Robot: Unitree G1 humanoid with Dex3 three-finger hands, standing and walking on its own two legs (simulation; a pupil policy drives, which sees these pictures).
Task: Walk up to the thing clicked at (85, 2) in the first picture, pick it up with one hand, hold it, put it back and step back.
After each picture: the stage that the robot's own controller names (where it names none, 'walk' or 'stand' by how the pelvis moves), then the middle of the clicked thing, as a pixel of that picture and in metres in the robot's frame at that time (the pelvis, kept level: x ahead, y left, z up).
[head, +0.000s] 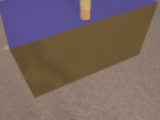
stand; (85, 1) +1.05 +0.01 -0.03
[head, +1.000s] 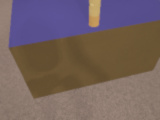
rise first; (94, 7) +0.95 -0.01 -0.01
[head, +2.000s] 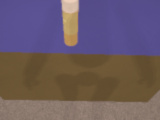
rise first; (70, 22) +0.66 +0.15 -0.01
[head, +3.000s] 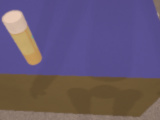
stand; (25, 41) +0.52 +0.28 +0.00
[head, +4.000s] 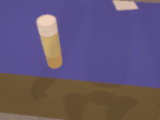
stand; (51, 44) +0.54 +0.15 +0.00
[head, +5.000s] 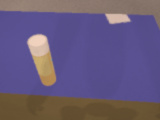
stand; (43, 62) +0.48 +0.19 -0.02
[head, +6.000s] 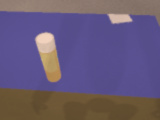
stand; (50, 59) +0.51 +0.18 -0.04
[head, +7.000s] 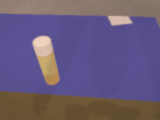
stand; (47, 62) +0.50 +0.18 -0.04
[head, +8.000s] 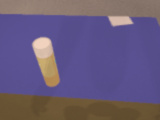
stand; (47, 64) +0.49 +0.18 -0.04
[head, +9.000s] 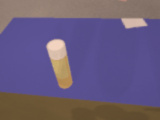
rise first; (61, 66) +0.49 +0.15 -0.03
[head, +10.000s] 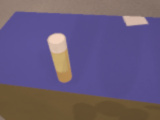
go down; (61, 60) +0.51 +0.15 -0.03
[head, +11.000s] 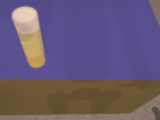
go down; (31, 42) +0.51 +0.14 +0.01
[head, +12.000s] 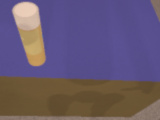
approach; (32, 39) +0.51 +0.15 +0.03
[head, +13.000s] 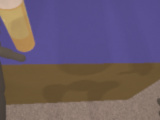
close in; (16, 20) +0.53 +0.15 +0.07
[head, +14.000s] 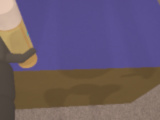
lift; (17, 38) +0.48 +0.16 +0.06
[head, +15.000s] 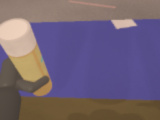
lift; (30, 64) +0.32 +0.15 +0.20
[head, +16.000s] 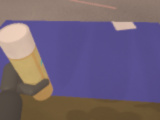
hold; (30, 68) +0.32 +0.17 +0.17
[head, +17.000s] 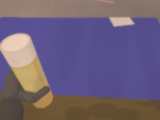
hold; (31, 76) +0.32 +0.17 +0.13
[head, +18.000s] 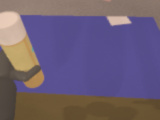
crouch; (22, 56) +0.37 +0.19 +0.16
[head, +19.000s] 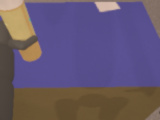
lower; (20, 26) +0.48 +0.17 +0.16
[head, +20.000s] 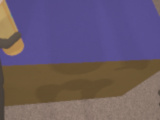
lower; (0, 22) +0.52 +0.17 +0.07
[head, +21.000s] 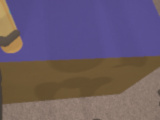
lower; out of the picture +0.53 +0.17 +0.08
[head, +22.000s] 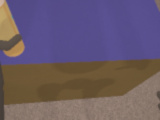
lower; (1, 23) +0.52 +0.17 +0.07
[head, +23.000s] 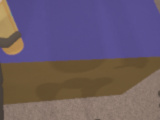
lower; (0, 20) +0.52 +0.17 +0.07
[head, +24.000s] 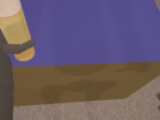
open; (15, 29) +0.51 +0.14 +0.07
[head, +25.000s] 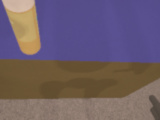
sink last; (24, 22) +0.50 +0.13 +0.07
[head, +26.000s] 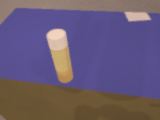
sink last; (61, 58) +0.49 +0.14 +0.02
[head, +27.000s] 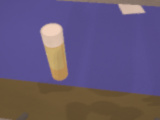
stand; (56, 55) +0.47 +0.13 +0.03
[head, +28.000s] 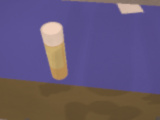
stand; (56, 54) +0.48 +0.13 +0.03
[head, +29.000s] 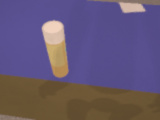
stand; (57, 52) +0.48 +0.13 +0.02
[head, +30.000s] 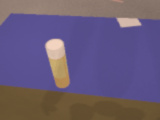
walk; (59, 65) +0.49 +0.14 -0.03
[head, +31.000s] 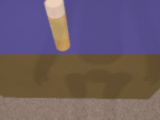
walk; (59, 27) +0.61 +0.12 -0.01
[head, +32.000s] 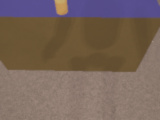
walk; out of the picture +0.91 +0.13 -0.01
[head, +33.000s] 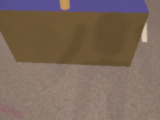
stand; out of the picture +1.13 +0.16 -0.02
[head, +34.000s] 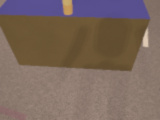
stand; out of the picture +1.13 +0.14 -0.04
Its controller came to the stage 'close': yes
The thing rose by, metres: 0.20
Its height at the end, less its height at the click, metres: +0.00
